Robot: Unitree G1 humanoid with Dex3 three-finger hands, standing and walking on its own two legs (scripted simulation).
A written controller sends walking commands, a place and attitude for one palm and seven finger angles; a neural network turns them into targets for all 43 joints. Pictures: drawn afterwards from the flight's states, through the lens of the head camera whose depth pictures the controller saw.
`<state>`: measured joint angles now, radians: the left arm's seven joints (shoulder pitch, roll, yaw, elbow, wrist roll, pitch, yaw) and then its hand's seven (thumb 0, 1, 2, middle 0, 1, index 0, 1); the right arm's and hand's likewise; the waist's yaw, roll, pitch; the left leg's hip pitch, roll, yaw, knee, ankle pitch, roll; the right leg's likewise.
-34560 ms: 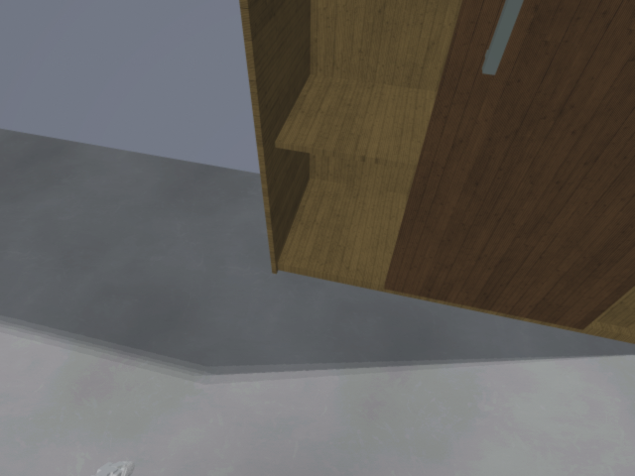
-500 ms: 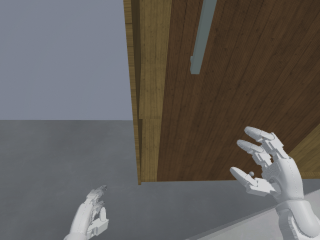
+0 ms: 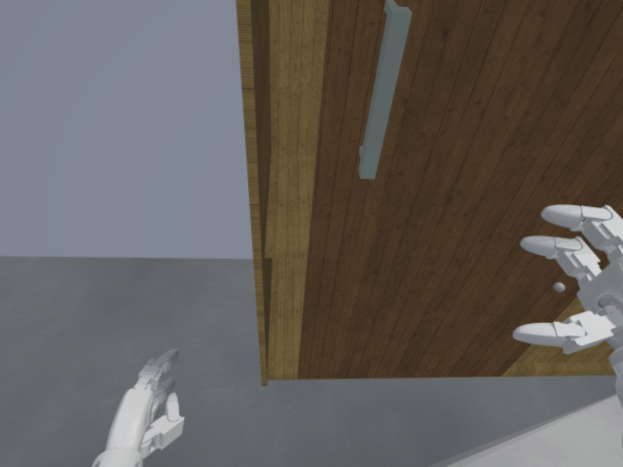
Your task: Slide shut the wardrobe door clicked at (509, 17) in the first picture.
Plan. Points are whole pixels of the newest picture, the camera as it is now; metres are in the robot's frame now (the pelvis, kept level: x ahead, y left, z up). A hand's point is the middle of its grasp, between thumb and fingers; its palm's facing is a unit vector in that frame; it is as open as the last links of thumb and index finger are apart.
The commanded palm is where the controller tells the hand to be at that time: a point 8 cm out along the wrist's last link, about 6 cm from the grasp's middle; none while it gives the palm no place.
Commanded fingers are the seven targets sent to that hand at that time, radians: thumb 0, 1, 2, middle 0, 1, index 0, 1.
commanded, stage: raise the hand with hooked fingers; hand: right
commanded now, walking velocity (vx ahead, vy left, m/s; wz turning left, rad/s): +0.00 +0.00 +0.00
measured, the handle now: (377, 97) +0.53 -0.08 +0.25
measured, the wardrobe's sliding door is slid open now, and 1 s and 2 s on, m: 0.10 0.10 0.10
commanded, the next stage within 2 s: move the hooked fingers beside the handle in 0.90 s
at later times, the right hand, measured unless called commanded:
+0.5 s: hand out of the picture +0.28 -0.28 +0.28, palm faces +0.07 +0.99 -0.16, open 14.0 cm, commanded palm +0.24 -0.32 +0.28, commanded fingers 0.00 0.50 -0.30 0.30 1.20 0.30 1.20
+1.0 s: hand out of the picture +0.29 -0.27 +0.28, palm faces +0.05 +0.99 -0.16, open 14.0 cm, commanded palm +0.25 -0.32 +0.28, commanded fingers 0.00 0.50 -0.30 0.30 1.20 0.30 1.20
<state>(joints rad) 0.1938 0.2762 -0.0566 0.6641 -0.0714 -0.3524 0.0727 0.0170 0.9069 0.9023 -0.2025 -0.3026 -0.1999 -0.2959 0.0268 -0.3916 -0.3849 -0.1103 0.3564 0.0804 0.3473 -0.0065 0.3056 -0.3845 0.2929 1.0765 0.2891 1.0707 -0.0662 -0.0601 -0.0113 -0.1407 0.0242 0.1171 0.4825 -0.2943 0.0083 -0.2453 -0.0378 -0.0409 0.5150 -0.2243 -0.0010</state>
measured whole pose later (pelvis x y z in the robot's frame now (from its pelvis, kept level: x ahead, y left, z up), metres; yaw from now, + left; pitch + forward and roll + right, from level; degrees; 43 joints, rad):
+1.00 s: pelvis +0.01 +0.00 +0.01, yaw +0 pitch -3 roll +0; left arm 0.15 0.28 -0.11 0.65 -0.11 -0.19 0.06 0.02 0.91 0.90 -0.20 -0.30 -0.20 -0.30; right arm -0.29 -0.58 -0.52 0.00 0.35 0.42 0.47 -0.02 0.50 -0.30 0.31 1.20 0.30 1.20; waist -0.07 -0.08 -0.02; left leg -0.08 0.03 0.12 0.41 -0.27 0.01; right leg -0.19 -0.03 -0.04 0.44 -0.20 0.00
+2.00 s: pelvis +0.01 +0.00 +0.01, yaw +1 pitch -2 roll +0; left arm 0.15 0.26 -0.09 0.68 -0.09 -0.15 0.07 0.01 0.91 0.90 -0.20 -0.30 -0.20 -0.30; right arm -0.61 -0.43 -0.32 0.28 0.25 0.39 0.25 -0.02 0.50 -0.30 0.31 1.20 0.30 1.20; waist -0.03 -0.07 -0.03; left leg -0.11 0.02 0.10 0.42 -0.28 0.01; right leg -0.19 -0.03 -0.05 0.43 -0.20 0.00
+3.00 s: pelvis +0.03 +0.00 +0.01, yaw +2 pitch +0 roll +0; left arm 0.27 0.27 -0.03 0.70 -0.08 -0.10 0.06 0.01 0.91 0.90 -0.20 -0.30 -0.20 -0.30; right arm -0.75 -0.38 -0.30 0.49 0.18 0.29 0.15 -0.02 0.50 -0.30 0.30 1.20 0.30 1.20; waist 0.02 -0.05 -0.04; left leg -0.13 0.01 0.07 0.40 -0.28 0.01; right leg -0.22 -0.05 -0.08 0.43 -0.22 0.00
